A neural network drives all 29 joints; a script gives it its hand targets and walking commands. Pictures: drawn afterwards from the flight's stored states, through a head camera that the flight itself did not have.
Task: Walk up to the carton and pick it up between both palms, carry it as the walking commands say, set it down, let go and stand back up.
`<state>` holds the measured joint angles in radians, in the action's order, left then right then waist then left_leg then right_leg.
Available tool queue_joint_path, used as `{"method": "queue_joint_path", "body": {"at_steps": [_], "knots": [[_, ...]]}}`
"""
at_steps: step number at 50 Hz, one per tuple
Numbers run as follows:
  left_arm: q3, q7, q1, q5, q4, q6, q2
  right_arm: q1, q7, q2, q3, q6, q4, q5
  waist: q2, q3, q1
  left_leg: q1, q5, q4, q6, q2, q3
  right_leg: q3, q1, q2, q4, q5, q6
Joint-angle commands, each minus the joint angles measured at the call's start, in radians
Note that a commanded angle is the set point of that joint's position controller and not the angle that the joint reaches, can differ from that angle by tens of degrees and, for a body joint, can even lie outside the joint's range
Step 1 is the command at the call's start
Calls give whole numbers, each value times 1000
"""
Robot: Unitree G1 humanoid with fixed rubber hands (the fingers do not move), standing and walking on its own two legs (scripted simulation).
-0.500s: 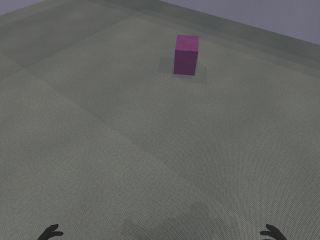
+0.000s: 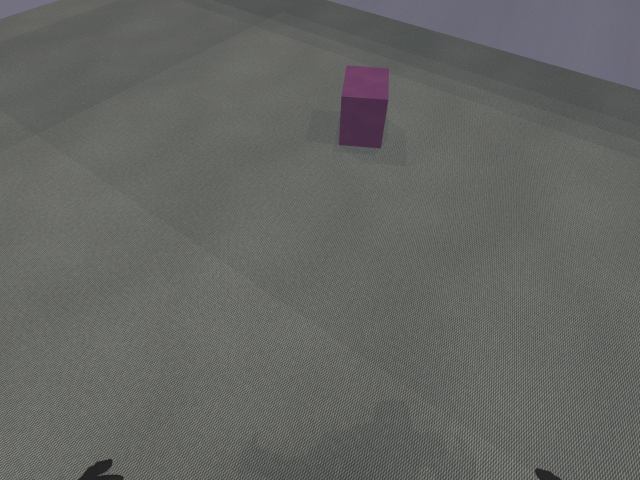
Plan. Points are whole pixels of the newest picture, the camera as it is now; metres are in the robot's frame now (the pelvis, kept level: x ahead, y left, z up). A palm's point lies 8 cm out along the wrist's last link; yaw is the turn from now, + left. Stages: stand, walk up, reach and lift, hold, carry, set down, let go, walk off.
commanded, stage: walk up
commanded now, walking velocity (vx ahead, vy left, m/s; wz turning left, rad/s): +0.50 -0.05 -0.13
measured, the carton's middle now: (363, 107) +1.85 -0.15 -0.64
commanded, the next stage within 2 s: none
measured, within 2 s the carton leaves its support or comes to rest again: neither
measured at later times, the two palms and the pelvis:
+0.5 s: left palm out of the picture +0.12 +0.25 -0.15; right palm (473, 329) +0.36 -0.24 -0.13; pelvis +0.19 +0.00 -0.02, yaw +0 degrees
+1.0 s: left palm (236, 272) +0.46 +0.18 -0.13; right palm (507, 279) +0.49 -0.34 -0.16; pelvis +0.43 -0.09 -0.02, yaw +1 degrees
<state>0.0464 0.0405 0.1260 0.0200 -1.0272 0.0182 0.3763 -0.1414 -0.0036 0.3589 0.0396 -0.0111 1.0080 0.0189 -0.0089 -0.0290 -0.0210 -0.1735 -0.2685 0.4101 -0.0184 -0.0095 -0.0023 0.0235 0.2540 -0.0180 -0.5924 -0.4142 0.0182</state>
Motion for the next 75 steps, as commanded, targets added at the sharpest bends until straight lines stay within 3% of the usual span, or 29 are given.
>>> {"method": "queue_joint_path", "body": {"at_steps": [1, 2, 3, 6, 16, 19, 20, 21, 22, 23, 26, 30, 35, 38, 39, 40, 41, 44, 46, 52, 58, 59, 60, 61, 63, 65, 68, 72, 75], "knots": [[32, -5, 264, 5, 2, -46, 87, 110, 10, 143, 37, 10, -108, 1, -41, 17, -119, -350, -408, 84, 35, -102, -62, -152, -296, -94, 271, -81, 53], [54, -14, 332, 14, -12, -55, 168, 160, 23, 55, 5, 14, -140, 4, -307, -55, -143, -560, -308, 447, 10, 9, 73, -502, -376, -294, 488, -316, 95], [50, -18, 309, 10, -5, -56, 175, 184, 16, 32, 5, 19, -167, 16, -254, -86, -122, -660, -203, 592, 8, -50, 3, -591, -337, -380, 542, -369, 130], [31, -35, 238, 5, 47, -83, 116, 121, 36, 45, 10, 46, -142, 17, -41, -88, -62, -638, -68, 667, 13, -117, -18, -413, -356, -369, 456, -60, 144], [25, -30, 287, -5, 4, -87, 31, 157, 50, -28, 0, 35, -170, -6, -189, -46, -22, -254, 43, 201, -19, -39, 132, -83, -219, -190, 362, 559, 111], [15, -38, 269, -18, 11, -89, 23, -26, 22, 4, 19, 51, -96, -3, -72, 84, 68, 53, 114, 82, 20, -5, 164, 27, -130, -144, 125, 682, 75], [5, -43, 295, -25, 31, -92, -12, -163, 10, 52, 34, 62, -66, 6, 3, 135, 126, 273, 105, 97, 77, -103, 26, 37, 59, -104, -100, 626, 40], [-12, -39, 283, -28, 67, -101, -68, -339, -1, 179, 71, 66, -38, 29, 313, 272, 202, 534, 110, -4, 186, -408, -402, 76, 314, -12, -441, 167, -12], [13, -37, 280, -25, 75, -95, -39, -350, -11, 229, 77, 60, -39, 19, 285, 302, 175, 573, 167, -118, 274, -520, -577, 4, 428, 62, -698, -144, 1], [22, -36, 222, -14, 78, -87, -15, -295, -10, 192, 68, 59, -35, 22, 132, 232, 150, 516, 97, -120, 248, -488, -478, -79, 468, -9, -728, -54, 19], [28, -19, 174, -8, 65, -62, -35, -195, -18, 64, 36, 67, -46, 12, -29, 29, 88, 141, 227, -136, 171, -407, -282, -108, 384, -100, -725, 84, -2], [16, 12, 202, 9, 85, -19, -97, -38, -7, -28, 19, 76, -80, 6, 151, -115, -3, -167, -29, -263, 123, -336, -125, -42, 267, -131, -545, 164, -30], [-5, 35, 124, -2, 104, -31, -78, -96, 10, 34, 38, 77, -51, 7, 347, -82, 3, -146, -72, -210, 67, -213, 59, 81, 60, -96, -103, 251, -60], [21, 22, 158, 6, 80, -56, -40, -153, 19, 52, 45, 69, -46, 11, 138, -6, -20, -228, -76, 28, 78, -176, 83, 167, -164, -28, 7, 202, -54], [42, 13, 245, 19, 46, -70, 19, -152, 28, 33, 34, 74, -65, 8, -10, 48, -67, -285, -134, 246, 62, -118, 137, 40, -251, -110, 70, 85, -23], [66, -1, 364, 26, 20, -72, 114, -167, 31, -30, 22, 76, -101, 9, -332, 65, -115, -448, -282, 554, 40, -29, 154, -297, -319, -327, 283, -199, 36], [70, -15, 383, 17, 44, -67, 180, -149, 30, -34, 19, 62, -131, 7, -454, 52, -104, -502, -305, 745, 36, -20, 60, -565, -250, -447, 485, -425, 95], [44, -27, 295, 6, 55, -95, 98, -120, 39, -33, 26, 66, -101, 8, -128, -11, -48, -537, -126, 823, 23, -120, -19, -453, -190, -414, 417, -88, 98], [46, -32, 259, 4, 70, -101, 64, -166, 47, -41, 17, 65, -103, 2, -235, 32, -14, -487, -116, 738, 20, -143, -17, -324, -165, -368, 341, 177, 89], [39, -33, 198, 12, 89, -95, 13, -16, 61, -87, -2, 29, -151, -2, -235, -69, -2, -299, 4, 383, -25, -120, 62, -167, 38, -277, 403, 152, 99], [32, -29, 215, 6, 90, -88, 36, -42, 49, -50, 14, 47, -119, -4, 15, 50, 44, -14, 58, 91, 14, -42, 143, -64, 47, -263, 219, 140, 68], [26, -25, 211, 6, 102, -92, 16, -151, 40, 8, 31, 53, -77, 3, 144, 117, 106, 152, -32, 76, 38, -67, 101, 23, 126, -194, 30, 185, 35], [6, -19, 207, 0, 125, -97, -53, -284, 30, 108, 65, 65, -60, 20, 395, 177, 170, 304, -256, -100, 93, -306, -215, 118, 325, -76, -314, -9, -8], [8, -18, 193, 19, 156, -90, -77, -374, 25, 198, 76, 59, -33, 11, 476, 165, 183, 364, -339, -240, 156, -427, -476, 69, 484, -10, -528, -178, -9], [34, -19, 203, 18, 116, -77, -32, -268, 12, 136, 52, 63, -64, 0, 156, 63, 131, 262, -290, -212, 166, -425, -483, -42, 497, -81, -631, -8, 0], [16, -15, 184, 16, 94, -79, -52, -201, 14, 44, 30, 90, -63, 8, 80, -3, 79, 187, 61, -187, 134, -353, -331, -58, 478, -128, -601, 83, -6], [14, -11, 182, 16, 89, -57, -97, -250, 14, -4, 18, 107, -41, -1, 76, -16, 54, 165, 348, -143, 59, -312, -198, -39, 446, -119, -577, 171, -27], [20, 7, 59, 25, 117, -21, -107, -349, -1, -5, 20, 115, -2, -5, 64, -86, 55, 192, 732, -144, 69, -343, -115, -4, 507, -116, -527, 246, -60], [14, 31, -25, 25, 149, -5, -110, -341, -11, 1, 25, 110, -11, -4, 113, -91, 65, 175, 700, -176, 45, -306, -49, 12, 502, -96, -467, 336, -70]]}}
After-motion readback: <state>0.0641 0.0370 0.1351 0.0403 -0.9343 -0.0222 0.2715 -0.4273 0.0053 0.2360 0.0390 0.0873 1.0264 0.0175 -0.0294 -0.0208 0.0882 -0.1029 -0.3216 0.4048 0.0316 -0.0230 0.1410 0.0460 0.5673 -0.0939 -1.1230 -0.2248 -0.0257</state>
